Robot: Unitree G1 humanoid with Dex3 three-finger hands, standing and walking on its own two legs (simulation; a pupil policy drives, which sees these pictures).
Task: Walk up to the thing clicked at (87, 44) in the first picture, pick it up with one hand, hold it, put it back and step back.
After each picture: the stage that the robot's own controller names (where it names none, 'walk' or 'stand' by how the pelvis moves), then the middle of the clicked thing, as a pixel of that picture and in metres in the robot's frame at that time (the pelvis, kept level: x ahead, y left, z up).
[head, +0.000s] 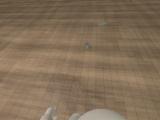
stand; (87, 45) +1.56 +0.18 -0.72
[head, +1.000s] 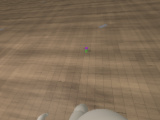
walk; (86, 49) +1.43 +0.26 -0.72
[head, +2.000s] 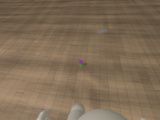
walk; (81, 63) +0.95 +0.27 -0.71
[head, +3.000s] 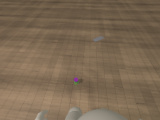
walk; (76, 81) +0.60 +0.22 -0.70
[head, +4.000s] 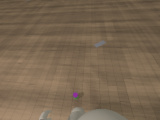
stand; (75, 96) +0.37 +0.24 -0.70
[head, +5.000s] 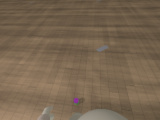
stand; (76, 101) +0.33 +0.20 -0.72
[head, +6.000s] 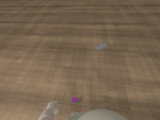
stand; (75, 100) +0.32 +0.21 -0.72
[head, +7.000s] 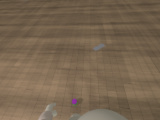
stand; (74, 102) +0.30 +0.22 -0.72
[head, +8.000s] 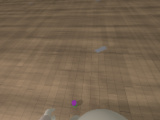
stand; (74, 103) +0.30 +0.23 -0.73
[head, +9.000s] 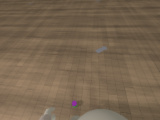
stand; (74, 104) +0.29 +0.22 -0.73
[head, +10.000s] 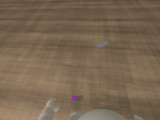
go down; (75, 99) +0.31 +0.22 -0.72
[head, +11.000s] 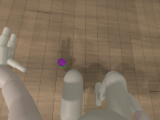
go down; (62, 63) +0.40 +0.22 -0.30
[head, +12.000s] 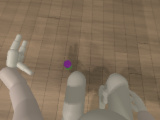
approach; (68, 65) +0.41 +0.21 -0.31
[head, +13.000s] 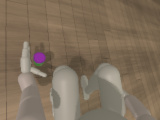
close in; (39, 59) +0.40 +0.25 -0.23
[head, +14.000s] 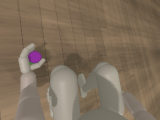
close; (34, 59) +0.39 +0.25 -0.23
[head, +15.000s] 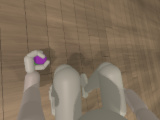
lift; (39, 60) +0.37 +0.24 -0.23
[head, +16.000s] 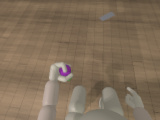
lift; (66, 73) +0.32 +0.19 -0.02
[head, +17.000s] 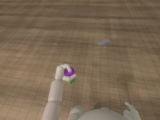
hold; (70, 75) +0.32 +0.17 +0.00
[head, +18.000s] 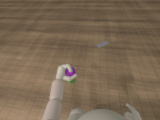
hold; (71, 75) +0.32 +0.17 +0.00
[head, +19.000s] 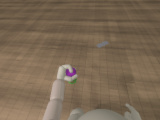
hold; (71, 75) +0.32 +0.17 +0.00
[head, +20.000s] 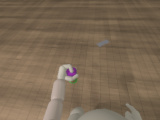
crouch; (72, 75) +0.32 +0.16 +0.00
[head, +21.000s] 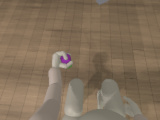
crouch; (66, 61) +0.41 +0.18 -0.09
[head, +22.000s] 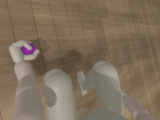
lower; (29, 52) +0.44 +0.25 -0.23
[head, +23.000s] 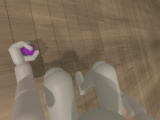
lower; (28, 52) +0.43 +0.26 -0.23
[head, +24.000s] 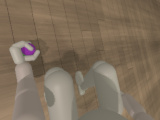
lower; (28, 52) +0.43 +0.25 -0.24
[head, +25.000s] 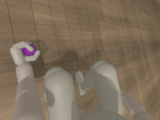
lower; (29, 52) +0.43 +0.25 -0.23
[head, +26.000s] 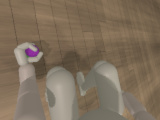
loosen; (32, 53) +0.42 +0.24 -0.23
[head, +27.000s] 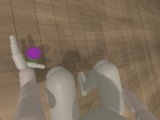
withdraw; (33, 54) +0.41 +0.23 -0.23
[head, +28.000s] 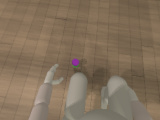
walk; (75, 63) +0.43 +0.17 -0.35
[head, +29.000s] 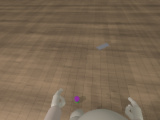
stand; (77, 99) +0.34 +0.17 -0.66
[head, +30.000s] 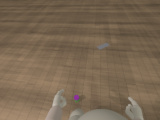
stand; (76, 98) +0.36 +0.19 -0.67
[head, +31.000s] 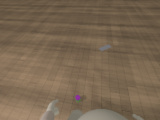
stand; (78, 98) +0.36 +0.17 -0.69
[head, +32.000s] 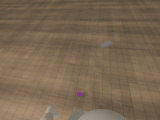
walk; (79, 95) +0.37 +0.18 -0.72
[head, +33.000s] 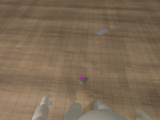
walk; (81, 80) +0.51 +0.11 -0.71
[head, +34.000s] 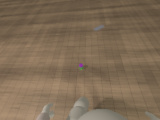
walk; (81, 66) +0.78 +0.25 -0.69
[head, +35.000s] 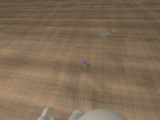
stand; (85, 64) +1.00 +0.18 -0.70
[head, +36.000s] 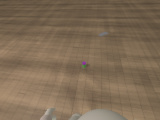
stand; (84, 64) +0.99 +0.17 -0.73
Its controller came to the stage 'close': yes
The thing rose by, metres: 0.71
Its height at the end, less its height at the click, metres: +0.00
